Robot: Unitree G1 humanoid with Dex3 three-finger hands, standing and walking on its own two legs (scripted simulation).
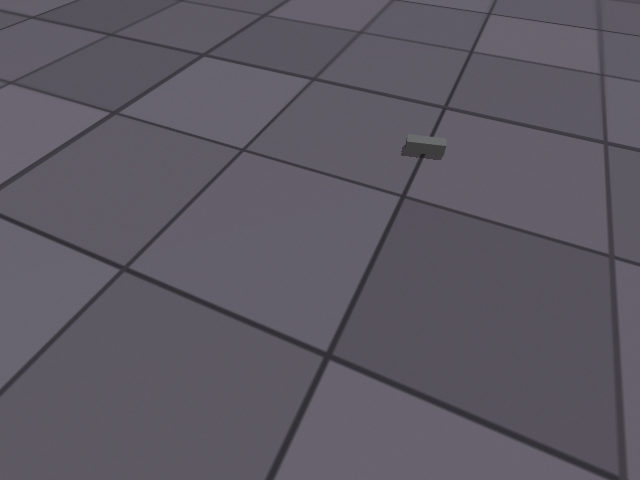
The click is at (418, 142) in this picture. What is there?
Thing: lying carton
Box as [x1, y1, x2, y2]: [405, 134, 445, 155]
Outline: 407,135 405,151 443,155 445,148 445,138 411,134
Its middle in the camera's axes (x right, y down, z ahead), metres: +0.57 -0.53 +2.11
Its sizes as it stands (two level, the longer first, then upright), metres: 0.204 0.072 0.064
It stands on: the floor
